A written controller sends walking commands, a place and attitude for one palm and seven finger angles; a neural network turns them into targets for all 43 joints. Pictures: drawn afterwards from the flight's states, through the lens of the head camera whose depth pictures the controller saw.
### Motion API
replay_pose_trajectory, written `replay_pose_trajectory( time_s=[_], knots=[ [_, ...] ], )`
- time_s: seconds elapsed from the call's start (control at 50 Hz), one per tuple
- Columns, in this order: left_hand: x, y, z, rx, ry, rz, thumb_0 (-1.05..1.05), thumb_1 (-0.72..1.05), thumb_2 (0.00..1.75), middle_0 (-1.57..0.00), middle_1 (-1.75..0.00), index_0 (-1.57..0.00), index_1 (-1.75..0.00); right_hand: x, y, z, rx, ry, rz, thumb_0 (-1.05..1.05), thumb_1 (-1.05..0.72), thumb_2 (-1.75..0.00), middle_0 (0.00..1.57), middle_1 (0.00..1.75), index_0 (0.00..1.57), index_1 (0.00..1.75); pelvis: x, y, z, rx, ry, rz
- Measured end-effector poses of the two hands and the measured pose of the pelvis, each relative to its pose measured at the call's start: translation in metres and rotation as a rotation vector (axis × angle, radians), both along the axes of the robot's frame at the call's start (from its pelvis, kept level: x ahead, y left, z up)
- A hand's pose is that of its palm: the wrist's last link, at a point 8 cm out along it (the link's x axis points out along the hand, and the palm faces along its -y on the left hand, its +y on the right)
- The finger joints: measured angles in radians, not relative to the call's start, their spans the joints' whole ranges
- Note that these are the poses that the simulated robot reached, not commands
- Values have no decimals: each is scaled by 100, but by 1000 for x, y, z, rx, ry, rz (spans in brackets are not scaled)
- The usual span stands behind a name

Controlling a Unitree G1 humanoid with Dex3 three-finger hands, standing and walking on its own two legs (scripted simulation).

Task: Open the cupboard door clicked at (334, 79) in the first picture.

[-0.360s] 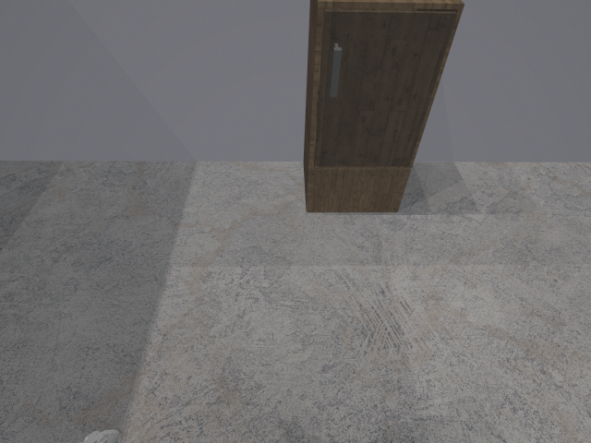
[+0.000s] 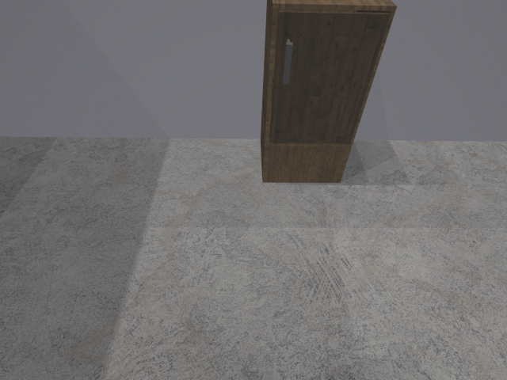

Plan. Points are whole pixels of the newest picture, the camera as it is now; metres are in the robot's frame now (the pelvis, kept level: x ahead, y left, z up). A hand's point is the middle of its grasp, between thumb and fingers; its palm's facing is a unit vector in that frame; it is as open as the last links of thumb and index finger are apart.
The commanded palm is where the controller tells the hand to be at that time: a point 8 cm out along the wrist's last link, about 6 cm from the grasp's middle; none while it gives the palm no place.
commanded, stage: stand and wait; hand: left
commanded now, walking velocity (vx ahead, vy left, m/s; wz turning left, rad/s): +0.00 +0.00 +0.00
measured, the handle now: (286, 61) +1.24 -0.05 -0.05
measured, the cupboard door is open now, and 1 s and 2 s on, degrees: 0 0 0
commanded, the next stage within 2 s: look at it before walking up in 0.46 s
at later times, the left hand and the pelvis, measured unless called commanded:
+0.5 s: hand out of the picture +0.07 +0.24 -0.15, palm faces -0.03 -0.94 -0.34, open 7.4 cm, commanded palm none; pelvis -0.01 -0.01 +0.00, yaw +0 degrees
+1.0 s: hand out of the picture +0.07 +0.24 -0.15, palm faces -0.03 -0.94 -0.33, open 7.4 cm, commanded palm none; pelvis +0.00 -0.01 +0.00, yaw +0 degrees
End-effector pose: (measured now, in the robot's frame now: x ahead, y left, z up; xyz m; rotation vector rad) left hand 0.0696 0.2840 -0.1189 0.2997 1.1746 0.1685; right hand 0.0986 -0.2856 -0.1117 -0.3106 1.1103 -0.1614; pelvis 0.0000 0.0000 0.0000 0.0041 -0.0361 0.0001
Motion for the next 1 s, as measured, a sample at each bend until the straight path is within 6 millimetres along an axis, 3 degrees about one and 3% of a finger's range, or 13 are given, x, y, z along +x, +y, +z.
replay_pose_trajectory(
  time_s=[0.16, 0.34, 0.64, 1.0],
  knots=[
    [-17, 1, -1, 11, 47, 14, 1, 90, 90, -20, -30, -20, -30, -29, -11, -4, -11, 78, -31, 1, -91, -90, 20, 30, 21, 30, -4, -4, 1, -1, 0, 1],
    [-17, 1, 1, 19, 51, 13, 1, 90, 90, -20, -30, -20, -30, -45, -16, -6, -11, 115, -48, 1, -91, -90, 20, 30, 21, 30, -6, -7, 2, -1, -1, 0],
    [-5, -4, 4, 17, 21, 2, 1, 90, 90, -20, -30, -20, -30, -36, -15, -6, 1, 92, -43, 0, -91, -90, 20, 30, 21, 30, -5, -10, 3, -1, 1, -2],
    [-7, -4, 3, 15, 47, 7, 1, 90, 90, -20, -30, -20, -30, -26, -18, -3, -9, 91, -40, 0, -91, -90, 20, 30, 21, 30, 0, -10, 5, -1, 5, -5]
  ],
)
